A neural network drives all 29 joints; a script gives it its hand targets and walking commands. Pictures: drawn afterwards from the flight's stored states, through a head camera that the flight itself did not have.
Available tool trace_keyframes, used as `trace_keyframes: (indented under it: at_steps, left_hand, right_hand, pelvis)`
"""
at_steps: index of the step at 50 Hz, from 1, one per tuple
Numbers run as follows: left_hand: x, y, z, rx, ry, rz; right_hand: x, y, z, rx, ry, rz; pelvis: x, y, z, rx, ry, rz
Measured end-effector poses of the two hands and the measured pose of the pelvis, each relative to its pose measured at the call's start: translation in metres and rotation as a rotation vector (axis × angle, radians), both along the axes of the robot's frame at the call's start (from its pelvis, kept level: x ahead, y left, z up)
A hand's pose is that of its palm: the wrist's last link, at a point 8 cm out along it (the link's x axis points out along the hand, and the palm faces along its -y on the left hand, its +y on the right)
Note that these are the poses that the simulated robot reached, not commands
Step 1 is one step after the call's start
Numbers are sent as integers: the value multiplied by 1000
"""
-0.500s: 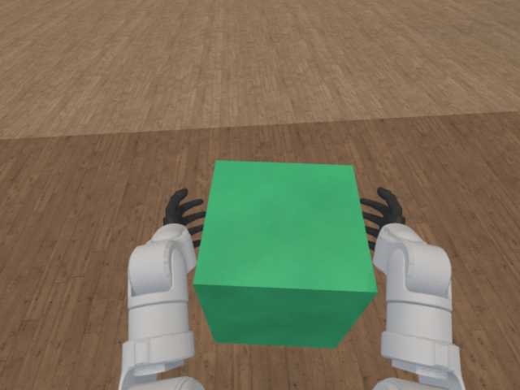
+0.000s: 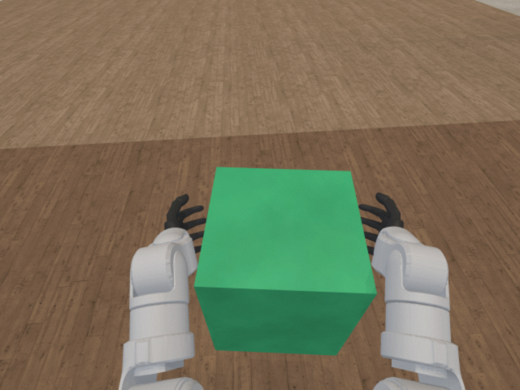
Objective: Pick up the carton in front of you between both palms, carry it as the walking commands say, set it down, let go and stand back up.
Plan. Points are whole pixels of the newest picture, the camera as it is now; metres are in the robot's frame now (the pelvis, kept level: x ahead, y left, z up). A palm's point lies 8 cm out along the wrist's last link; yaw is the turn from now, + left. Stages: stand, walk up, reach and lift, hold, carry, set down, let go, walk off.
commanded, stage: carry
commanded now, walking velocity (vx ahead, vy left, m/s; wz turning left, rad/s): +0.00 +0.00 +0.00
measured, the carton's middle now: (279, 265) +0.33 +0.00 +0.04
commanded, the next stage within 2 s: none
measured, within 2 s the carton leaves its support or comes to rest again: neither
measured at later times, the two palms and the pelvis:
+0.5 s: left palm (177, 251) +0.30 +0.15 +0.11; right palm (393, 251) +0.30 -0.16 +0.11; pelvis -0.02 +0.00 +0.00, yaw +0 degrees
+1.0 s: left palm (176, 258) +0.29 +0.15 +0.11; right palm (396, 258) +0.29 -0.16 +0.11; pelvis -0.03 +0.00 +0.00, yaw +0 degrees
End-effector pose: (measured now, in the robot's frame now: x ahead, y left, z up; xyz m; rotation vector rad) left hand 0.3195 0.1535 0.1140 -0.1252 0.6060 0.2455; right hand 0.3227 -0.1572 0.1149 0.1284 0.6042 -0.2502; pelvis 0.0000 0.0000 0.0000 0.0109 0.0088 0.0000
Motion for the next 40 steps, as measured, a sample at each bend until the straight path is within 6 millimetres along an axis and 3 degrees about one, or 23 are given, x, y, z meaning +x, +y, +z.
trace_keyframes:
  at_steps: [40]
  left_hand:
    - [-27,-4,0,-4,0,-2]
  right_hand:
    - [-27,-3,0,7,-1,5]
  pelvis:
    - [-28,-3,1,-2,-4,1]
